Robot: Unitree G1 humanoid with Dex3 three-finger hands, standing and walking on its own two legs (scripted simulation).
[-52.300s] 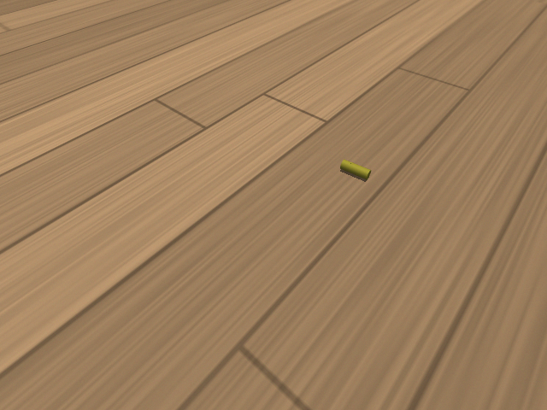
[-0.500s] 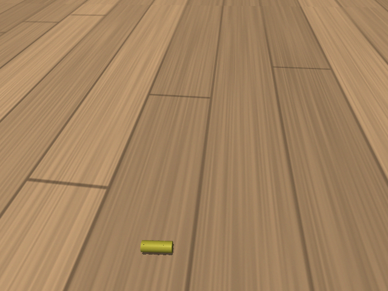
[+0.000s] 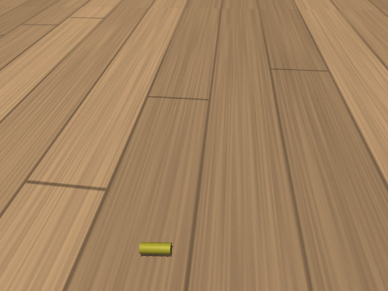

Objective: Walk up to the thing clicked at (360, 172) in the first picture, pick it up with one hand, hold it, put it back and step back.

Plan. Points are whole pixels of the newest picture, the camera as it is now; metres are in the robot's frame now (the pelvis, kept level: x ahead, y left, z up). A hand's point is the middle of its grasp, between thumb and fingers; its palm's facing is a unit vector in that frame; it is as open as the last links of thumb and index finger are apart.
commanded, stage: stand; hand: left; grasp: from above
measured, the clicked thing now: (155, 248) +0.47 +0.22 -0.75
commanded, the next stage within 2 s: step back in 0.16 s
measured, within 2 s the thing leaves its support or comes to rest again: neither
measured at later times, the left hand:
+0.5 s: hand out of the picture +0.09 +0.32 -0.18, palm faces +0.01 -0.93 -0.37, open 7.4 cm
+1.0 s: hand out of the picture -0.06 +0.31 -0.16, palm faces -0.07 -0.91 -0.40, open 7.4 cm
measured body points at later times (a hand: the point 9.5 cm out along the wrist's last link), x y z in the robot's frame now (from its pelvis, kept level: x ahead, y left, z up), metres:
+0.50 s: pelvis -0.06 +0.05 -0.03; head +0.02 +0.07 +0.41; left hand +0.09 +0.36 -0.16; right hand +0.00 -0.28 -0.14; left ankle -0.06 +0.15 -0.75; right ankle -0.03 -0.12 -0.72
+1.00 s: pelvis -0.16 +0.05 -0.02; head -0.11 +0.03 +0.43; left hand -0.06 +0.36 -0.13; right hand -0.07 -0.26 -0.15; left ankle -0.15 +0.17 -0.68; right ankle -0.16 -0.06 -0.75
